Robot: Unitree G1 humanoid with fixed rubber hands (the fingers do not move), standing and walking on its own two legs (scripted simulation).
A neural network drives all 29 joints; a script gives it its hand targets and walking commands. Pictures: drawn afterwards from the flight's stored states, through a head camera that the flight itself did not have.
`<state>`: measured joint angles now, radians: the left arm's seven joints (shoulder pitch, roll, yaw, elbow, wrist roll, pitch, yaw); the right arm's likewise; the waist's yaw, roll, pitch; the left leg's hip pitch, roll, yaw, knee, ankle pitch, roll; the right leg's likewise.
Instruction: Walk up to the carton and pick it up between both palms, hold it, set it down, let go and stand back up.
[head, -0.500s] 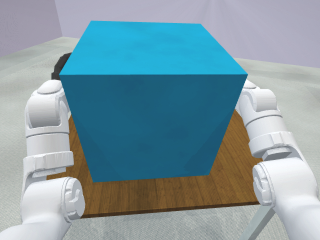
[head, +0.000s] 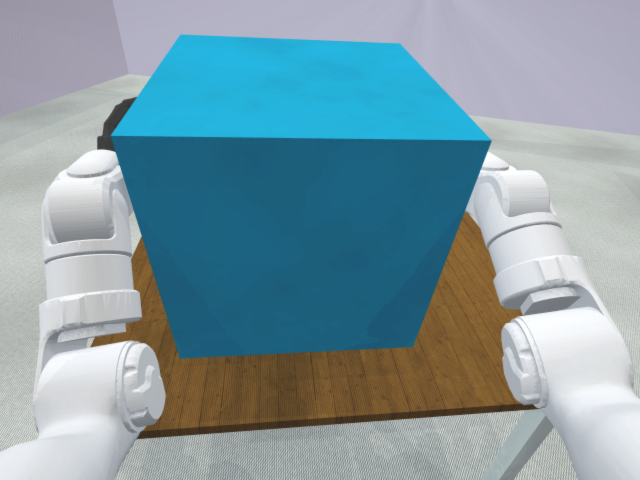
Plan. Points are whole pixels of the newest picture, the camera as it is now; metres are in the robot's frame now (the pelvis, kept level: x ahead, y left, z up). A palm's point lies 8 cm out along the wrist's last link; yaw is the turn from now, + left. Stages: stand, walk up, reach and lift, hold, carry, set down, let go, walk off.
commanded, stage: hold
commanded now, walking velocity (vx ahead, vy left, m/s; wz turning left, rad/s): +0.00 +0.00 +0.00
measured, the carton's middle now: (296, 190) +0.41 +0.01 +0.23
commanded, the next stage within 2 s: none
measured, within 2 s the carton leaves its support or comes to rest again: neither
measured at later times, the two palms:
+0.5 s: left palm (120, 164) +0.36 +0.20 +0.29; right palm (461, 166) +0.37 -0.19 +0.29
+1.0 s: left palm (121, 163) +0.36 +0.20 +0.29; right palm (462, 168) +0.37 -0.19 +0.28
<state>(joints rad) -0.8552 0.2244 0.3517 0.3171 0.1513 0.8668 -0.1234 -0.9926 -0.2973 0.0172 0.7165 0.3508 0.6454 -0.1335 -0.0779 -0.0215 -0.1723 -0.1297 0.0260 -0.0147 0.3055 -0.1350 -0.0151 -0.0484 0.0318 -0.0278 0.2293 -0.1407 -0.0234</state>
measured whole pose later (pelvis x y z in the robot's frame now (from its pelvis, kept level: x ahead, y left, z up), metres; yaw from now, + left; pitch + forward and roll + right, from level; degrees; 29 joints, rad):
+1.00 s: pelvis +0.00 +0.00 +0.00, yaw +0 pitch -2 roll -1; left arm -0.86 0.23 0.34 0.33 0.13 0.85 -0.10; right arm -0.99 -0.30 0.01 0.72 0.35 0.63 -0.13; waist -0.07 -0.02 -0.18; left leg -0.15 0.03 -0.01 0.31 -0.13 -0.02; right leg -0.07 0.03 -0.02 0.24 -0.14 -0.02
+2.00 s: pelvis +0.00 +0.00 +0.00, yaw +0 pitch -3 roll -1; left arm -0.84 0.22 0.35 0.29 0.15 0.87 -0.12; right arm -0.99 -0.30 0.01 0.71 0.36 0.65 -0.13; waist -0.08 -0.03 -0.16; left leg -0.12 0.03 -0.02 0.31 -0.14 -0.02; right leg -0.03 0.03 -0.03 0.23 -0.14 -0.02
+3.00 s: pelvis +0.00 +0.00 +0.00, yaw +0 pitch -3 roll -1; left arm -0.85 0.20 0.36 0.30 0.16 0.87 -0.11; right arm -0.99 -0.30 0.01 0.72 0.35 0.64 -0.13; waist -0.07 -0.02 -0.16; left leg -0.12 0.02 -0.01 0.30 -0.13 -0.01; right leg -0.05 0.03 -0.02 0.24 -0.14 -0.02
